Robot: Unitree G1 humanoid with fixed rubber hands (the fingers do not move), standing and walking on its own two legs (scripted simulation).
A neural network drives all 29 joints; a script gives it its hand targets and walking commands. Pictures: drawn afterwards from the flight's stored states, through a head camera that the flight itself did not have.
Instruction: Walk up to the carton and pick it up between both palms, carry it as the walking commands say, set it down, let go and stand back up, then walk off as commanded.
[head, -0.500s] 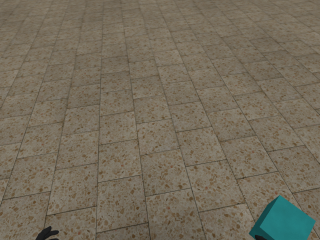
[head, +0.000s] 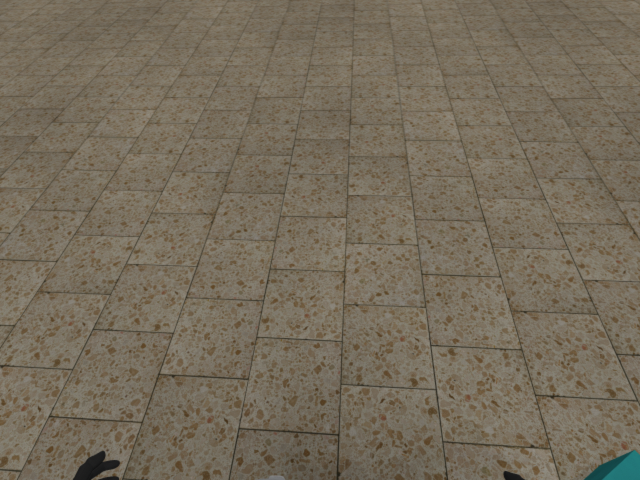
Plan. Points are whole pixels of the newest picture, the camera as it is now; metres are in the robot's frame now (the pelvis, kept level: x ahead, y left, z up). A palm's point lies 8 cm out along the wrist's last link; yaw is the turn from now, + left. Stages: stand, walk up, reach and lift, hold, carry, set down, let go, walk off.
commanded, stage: walk off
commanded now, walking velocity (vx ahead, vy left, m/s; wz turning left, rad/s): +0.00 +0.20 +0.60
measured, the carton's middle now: out of the picture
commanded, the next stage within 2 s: stand in 1.82 s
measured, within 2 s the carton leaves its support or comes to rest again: neither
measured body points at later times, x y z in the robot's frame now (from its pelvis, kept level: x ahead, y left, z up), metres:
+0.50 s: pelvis -0.04 +0.07 +0.00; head -0.02 +0.10 +0.45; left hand +0.01 +0.38 -0.11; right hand +0.12 -0.17 -0.11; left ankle -0.05 +0.18 -0.73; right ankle -0.03 -0.07 -0.66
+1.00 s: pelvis -0.09 +0.11 -0.01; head -0.08 +0.12 +0.44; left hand -0.14 +0.43 -0.10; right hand +0.14 -0.07 -0.13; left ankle -0.14 +0.23 -0.73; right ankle +0.00 -0.04 -0.73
